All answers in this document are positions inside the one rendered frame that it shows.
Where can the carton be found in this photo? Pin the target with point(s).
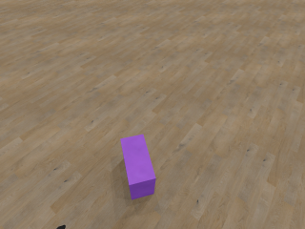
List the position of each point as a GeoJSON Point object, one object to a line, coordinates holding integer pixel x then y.
{"type": "Point", "coordinates": [138, 164]}

